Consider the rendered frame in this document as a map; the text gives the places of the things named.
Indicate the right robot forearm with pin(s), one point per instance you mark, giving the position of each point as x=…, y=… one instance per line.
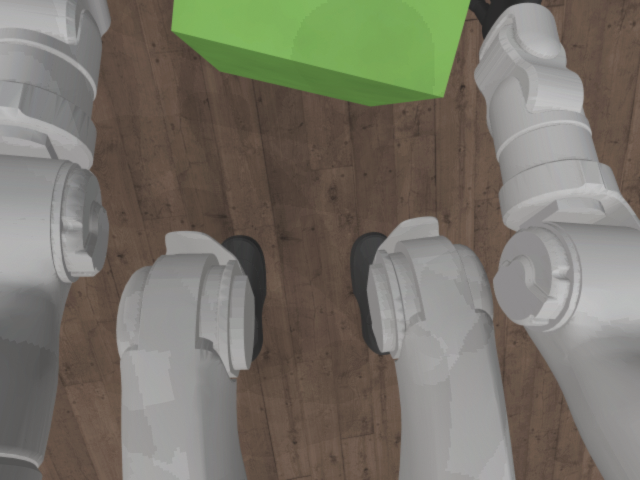
x=542, y=138

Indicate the left robot foot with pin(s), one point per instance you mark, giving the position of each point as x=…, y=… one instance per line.
x=250, y=256

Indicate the carton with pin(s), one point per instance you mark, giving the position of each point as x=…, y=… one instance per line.
x=370, y=52

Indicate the left robot upper arm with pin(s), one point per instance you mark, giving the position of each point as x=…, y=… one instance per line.
x=53, y=230

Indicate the robot right hand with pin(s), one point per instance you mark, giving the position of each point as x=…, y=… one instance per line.
x=487, y=14

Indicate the robot left shin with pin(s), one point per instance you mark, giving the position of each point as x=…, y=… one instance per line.
x=178, y=242

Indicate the left robot forearm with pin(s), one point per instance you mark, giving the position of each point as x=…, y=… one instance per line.
x=50, y=55

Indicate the right robot upper arm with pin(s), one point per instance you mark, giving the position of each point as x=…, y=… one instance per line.
x=576, y=290

